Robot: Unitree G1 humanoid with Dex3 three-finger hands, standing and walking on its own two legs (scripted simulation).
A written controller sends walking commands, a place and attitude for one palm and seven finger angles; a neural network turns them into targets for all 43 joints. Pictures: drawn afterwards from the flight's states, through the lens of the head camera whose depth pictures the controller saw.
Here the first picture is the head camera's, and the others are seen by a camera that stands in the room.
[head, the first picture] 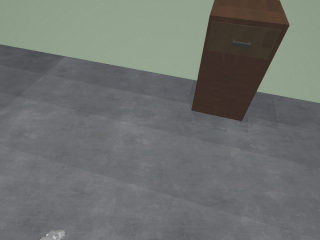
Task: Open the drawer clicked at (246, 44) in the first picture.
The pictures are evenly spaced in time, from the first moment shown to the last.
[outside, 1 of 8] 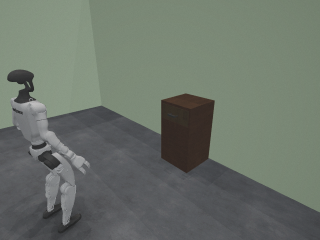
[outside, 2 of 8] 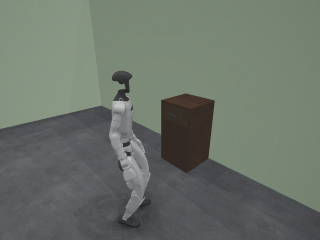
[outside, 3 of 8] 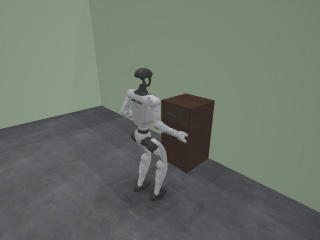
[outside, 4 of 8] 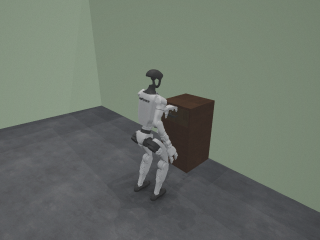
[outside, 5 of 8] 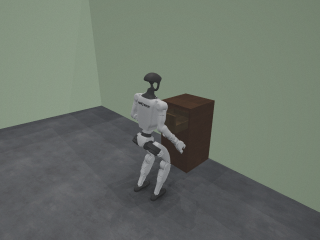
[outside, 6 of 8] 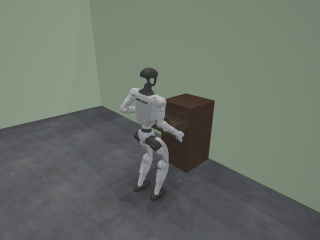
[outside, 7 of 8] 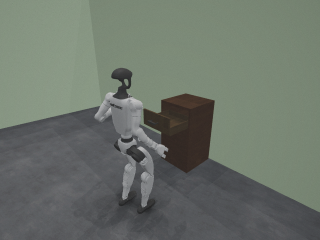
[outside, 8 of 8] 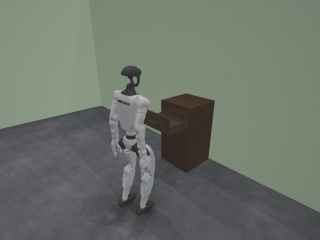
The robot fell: no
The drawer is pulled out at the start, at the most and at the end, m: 0.00 0.30 0.29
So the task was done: yes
